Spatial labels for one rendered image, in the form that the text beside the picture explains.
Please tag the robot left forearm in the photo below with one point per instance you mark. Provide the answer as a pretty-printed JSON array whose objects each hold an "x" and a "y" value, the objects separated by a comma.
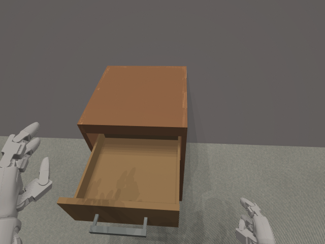
[{"x": 9, "y": 229}]

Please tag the drawer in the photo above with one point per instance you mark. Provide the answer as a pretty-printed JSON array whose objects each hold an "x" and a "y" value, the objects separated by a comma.
[{"x": 127, "y": 178}]

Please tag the cabinet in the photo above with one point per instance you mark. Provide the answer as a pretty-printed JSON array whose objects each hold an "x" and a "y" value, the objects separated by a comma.
[{"x": 139, "y": 100}]

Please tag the left robot hand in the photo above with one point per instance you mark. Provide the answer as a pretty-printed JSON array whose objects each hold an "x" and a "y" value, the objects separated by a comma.
[{"x": 16, "y": 152}]

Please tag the handle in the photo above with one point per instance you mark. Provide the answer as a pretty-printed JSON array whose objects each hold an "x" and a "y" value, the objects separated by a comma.
[{"x": 134, "y": 232}]

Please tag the right robot hand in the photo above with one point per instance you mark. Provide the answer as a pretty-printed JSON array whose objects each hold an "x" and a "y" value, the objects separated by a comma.
[{"x": 259, "y": 229}]

